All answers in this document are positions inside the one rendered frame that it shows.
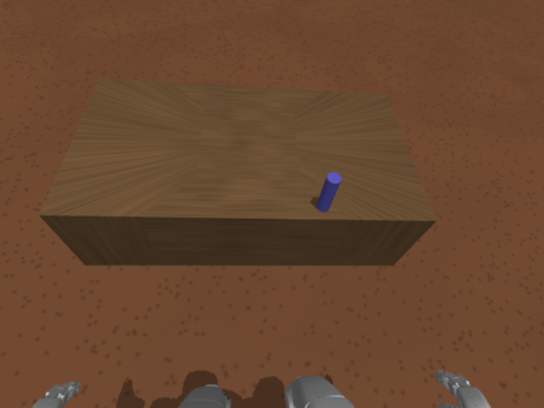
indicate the right robot hand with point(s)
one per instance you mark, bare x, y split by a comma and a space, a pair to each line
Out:
459, 387

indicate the left robot hand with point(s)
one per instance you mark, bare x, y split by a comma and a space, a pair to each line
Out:
58, 395

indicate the can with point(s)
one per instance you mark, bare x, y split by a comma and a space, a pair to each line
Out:
328, 192

